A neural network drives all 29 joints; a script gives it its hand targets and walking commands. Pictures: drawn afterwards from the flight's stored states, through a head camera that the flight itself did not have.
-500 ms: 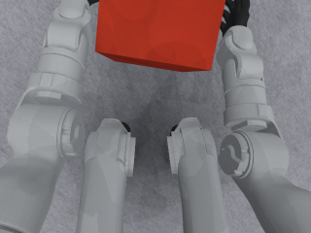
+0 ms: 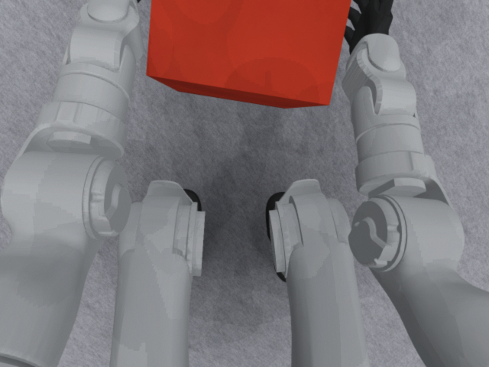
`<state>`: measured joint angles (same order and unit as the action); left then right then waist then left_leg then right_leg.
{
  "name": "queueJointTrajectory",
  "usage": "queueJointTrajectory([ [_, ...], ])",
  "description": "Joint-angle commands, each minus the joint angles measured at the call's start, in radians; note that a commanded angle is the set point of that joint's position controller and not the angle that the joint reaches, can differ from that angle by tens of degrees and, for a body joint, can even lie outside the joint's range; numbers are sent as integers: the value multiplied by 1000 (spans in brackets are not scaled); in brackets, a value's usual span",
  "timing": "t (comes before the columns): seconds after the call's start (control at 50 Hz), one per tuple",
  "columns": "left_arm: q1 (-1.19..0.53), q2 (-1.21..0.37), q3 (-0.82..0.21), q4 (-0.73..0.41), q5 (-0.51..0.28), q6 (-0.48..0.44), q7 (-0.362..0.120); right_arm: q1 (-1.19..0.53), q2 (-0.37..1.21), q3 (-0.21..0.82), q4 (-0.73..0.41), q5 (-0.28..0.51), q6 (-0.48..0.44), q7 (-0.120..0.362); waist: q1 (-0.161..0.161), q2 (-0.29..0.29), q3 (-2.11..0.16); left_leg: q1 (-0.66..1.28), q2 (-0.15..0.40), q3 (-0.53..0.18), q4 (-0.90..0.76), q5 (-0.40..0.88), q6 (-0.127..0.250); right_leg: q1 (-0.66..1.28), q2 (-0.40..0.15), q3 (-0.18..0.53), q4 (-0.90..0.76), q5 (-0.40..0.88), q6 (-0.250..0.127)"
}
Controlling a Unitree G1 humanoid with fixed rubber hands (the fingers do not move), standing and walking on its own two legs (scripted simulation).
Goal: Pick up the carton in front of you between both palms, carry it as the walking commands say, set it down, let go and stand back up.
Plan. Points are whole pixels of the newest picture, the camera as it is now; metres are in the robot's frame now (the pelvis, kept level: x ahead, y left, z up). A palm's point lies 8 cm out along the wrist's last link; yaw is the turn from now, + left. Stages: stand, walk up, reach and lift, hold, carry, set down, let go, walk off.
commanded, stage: set down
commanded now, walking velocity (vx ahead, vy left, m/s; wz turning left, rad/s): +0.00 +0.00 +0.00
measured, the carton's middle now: (245, 26) +0.53 +0.00 -0.25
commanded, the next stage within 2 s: let go in 1.84 s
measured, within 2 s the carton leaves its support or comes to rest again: neither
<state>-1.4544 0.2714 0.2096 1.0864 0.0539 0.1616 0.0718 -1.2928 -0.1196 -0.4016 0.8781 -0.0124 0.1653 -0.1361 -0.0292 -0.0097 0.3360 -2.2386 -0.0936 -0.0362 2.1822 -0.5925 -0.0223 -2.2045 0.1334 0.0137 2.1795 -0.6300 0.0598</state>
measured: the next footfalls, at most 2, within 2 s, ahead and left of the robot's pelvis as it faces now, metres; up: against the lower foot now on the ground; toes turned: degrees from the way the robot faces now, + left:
none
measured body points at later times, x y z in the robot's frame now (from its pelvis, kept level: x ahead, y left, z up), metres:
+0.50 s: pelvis -0.01 +0.00 -0.01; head +0.36 +0.02 +0.24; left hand +0.56 +0.15 -0.19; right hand +0.53 -0.16 -0.19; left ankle +0.10 +0.11 -0.34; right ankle +0.10 -0.12 -0.34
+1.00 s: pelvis +0.00 +0.00 +0.01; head +0.35 +0.01 +0.28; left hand +0.58 +0.19 -0.13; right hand +0.54 -0.20 -0.13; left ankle +0.10 +0.11 -0.34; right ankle +0.10 -0.11 -0.34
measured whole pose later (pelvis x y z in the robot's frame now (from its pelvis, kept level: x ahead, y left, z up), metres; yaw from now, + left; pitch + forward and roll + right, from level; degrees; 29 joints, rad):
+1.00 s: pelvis +0.00 +0.00 +0.01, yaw -1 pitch +37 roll -2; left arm -1.42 0.47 0.03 1.04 -0.20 0.13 0.07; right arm -1.32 -0.27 -0.19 0.90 0.21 0.12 -0.16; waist -0.06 -0.01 0.30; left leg -2.21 -0.04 -0.01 2.16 -0.59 0.01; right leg -2.19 0.06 -0.02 2.15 -0.61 0.01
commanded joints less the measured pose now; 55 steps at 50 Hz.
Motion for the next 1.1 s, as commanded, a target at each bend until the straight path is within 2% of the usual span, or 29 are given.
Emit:
queueJointTrajectory([
  [0.0, -437, -805, -228, -42, -43, -19, -224, -657, 716, 351, -87, 63, -29, 248, 14, 80, -983, 464, -28, 45, -159, 298, 38, 407, 10, -66, -142, 323, -34],
  [0.02, -426, -836, -227, -86, -54, -31, -223, -587, 747, 383, -83, 46, -25, 251, -27, 0, -1003, 451, -44, 45, -154, 283, 43, 377, 20, -88, -152, 300, -22],
  [0.04, -444, -777, -221, -23, -44, -13, -219, -631, 671, 290, -12, 17, -20, 249, -57, 62, -892, 446, -19, 17, -162, 271, 40, 314, -1, -74, -148, 290, -36],
  [0.1, -379, -779, -197, -6, -11, -14, -230, -579, 715, 300, 6, 25, -18, 265, 5, 23, -891, 415, -33, 43, -150, 259, 44, 300, 1, -94, -135, 276, -20],
  [0.12, -401, -826, -182, -30, -8, -10, -237, -592, 681, 294, -40, -29, -21, 272, -70, 18, -863, 405, -37, 18, -166, 276, 42, 321, 14, -94, -151, 305, -27],
  [0.16, -402, -758, -175, 11, -4, 4, -235, -533, 736, 270, -4, -20, -1, 280, 23, 37, -815, 415, -42, 30, -168, 236, 51, 291, 10, -79, -149, 244, -17],
  [0.18, -402, -793, -155, 20, -13, 6, -243, -586, 638, 272, -10, -41, -6, 267, -63, 52, -832, 363, -24, 25, -145, 249, 35, 336, 4, -65, -150, 280, -30],
  [0.2, -416, -673, -208, -36, -5, -1, -238, -524, 674, 233, 31, -27, 10, 273, 19, 67, -801, 412, -17, 29, -148, 252, 39, 304, -17, -54, -133, 264, -19],
  [0.22, -415, -721, -184, -10, -17, -2, -245, -544, 678, 255, 1, -31, 4, 280, -28, 14, -815, 417, -24, 19, -137, 236, 44, 322, -8, -85, -132, 252, -18],
  [0.24, -346, -711, -149, 71, 14, 5, -251, -558, 678, 227, 51, -62, 4, 277, -1, 3, -768, 369, -34, 18, -146, 223, 52, 297, -5, -69, -131, 248, -25],
  [0.28, -339, -688, -100, 37, 20, 11, -254, -494, 622, 190, 21, -84, 10, 281, -45, 17, -744, 371, -28, 12, -157, 207, 44, 304, -13, -70, -124, 236, -39],
  [0.3, -329, -662, -114, 26, 42, 1, -247, -493, 669, 200, 56, -81, 2, 277, 24, -2, -777, 364, -36, 12, -163, 231, 55, 272, 10, -72, -124, 257, -28],
  [0.32, -346, -650, -107, 72, 49, 18, -246, -484, 615, 169, 71, -89, 9, 278, -24, 66, -716, 362, -14, 13, -153, 207, 39, 311, -7, -52, -121, 244, -33],
  [0.36, -322, -661, -117, -8, 55, 7, -241, -514, 614, 198, 73, -72, 7, 280, 3, 23, -736, 389, -27, 13, -159, 236, 42, 272, -2, -67, -118, 248, -26],
  [0.42, -372, -641, -100, 22, 12, 7, -245, -483, 572, 140, 85, -86, -6, 268, -63, 39, -750, 361, -27, 29, -156, 178, 32, 314, -1, -82, -128, 235, -31],
  [0.46, -320, -412, -57, 35, 54, -8, -213, -436, 429, 100, 85, -104, -20, 222, -5, 37, -753, 388, -3, 27, -162, 189, 34, 318, -18, -63, -138, 246, -15],
  [0.5, -213, -142, 39, 48, 82, -29, -152, -323, 148, 45, 91, -117, -50, 151, -21, -9, -780, 404, 11, 16, -172, 192, 32, 362, -21, -80, -147, 263, -6],
  [0.52, -178, 122, 37, 22, 75, -48, -93, -195, -185, -126, 157, -164, -65, 92, -45, 114, -780, 442, 26, 34, -167, 175, 1, 380, -45, -82, -126, 262, -11],
  [0.58, -293, 293, -3, 43, -62, -95, -9, -314, -279, 6, 99, -15, -120, 23, -47, 2, -868, 494, 35, 9, -161, 267, -1, 428, -65, -94, -130, 337, 4],
  [0.68, -390, 316, -156, -94, -197, -143, -11, -364, -269, 175, 112, 175, -153, 27, -43, 85, -1121, 554, 72, 12, -94, 394, 6, 529, -80, -46, -95, 497, -18],
  [0.74, -311, 330, -196, 6, -261, -128, -22, -334, -285, 207, 81, 222, -149, 20, -36, 116, -1177, 627, 86, 24, -78, 407, 1, 563, -89, -43, -112, 481, -22],
  [0.8, -334, 345, -207, -36, -306, -111, -26, -343, -259, 228, 46, 267, -123, 1, -54, 67, -1267, 669, 93, 9, -116, 415, 7, 597, -95, -55, -135, 494, -12],
  [0.82, -338, 328, -200, -153, -313, -101, -21, -298, -309, 169, 8, 218, -126, -5, -89, 102, -1314, 678, 83, 8, -146, 376, 3, 634, -107, -79, -127, 463, -30],
  [0.86, -300, 369, -197, -132, -296, -79, -19, -365, -330, 203, -110, 245, -109, -17, -75, 67, -1474, 781, 87, 25, -141, 372, 7, 712, -93, -83, -149, 477, -25],
  [0.88, -252, 375, -187, -125, -268, -74, -11, -318, -324, 217, -47, 241, -96, -13, -12, 117, -1463, 814, 58, 51, -155, 395, 3, 663, -81, -83, -154, 456, -24],
  [0.96, -247, 366, -163, -169, -241, -33, 5, -199, -272, 174, -74, 208, -58, -36, -93, 92, -1474, 741, 55, 36, -210, 360, 15, 706, -69, -77, -222, 469, -31],
  [0.98, -206, 358, -120, -172, -226, -40, 1, -248, -288, 190, -126, 204, -43, -34, 23, 57, -1475, 755, 44, 41, -224, 419, 29, 672, -66, -68, -244, 481, -16],
  [1.0, -196, 299, -133, -179, -219, -38, -4, -170, -249, 182, -115, 194, -49, -35, -51, 68, -1450, 757, 41, 37, -240, 388, 32, 656, -68, -89, -270, 442, -19],
  [1.08, -223, 267, -86, -85, -170, -31, -30, -218, -219, 127, -32, 138, -41, -23, -15, 126, -1177, 575, 58, 37, -309, 240, 24, 546, -75, -41, -344, 328, -30],
])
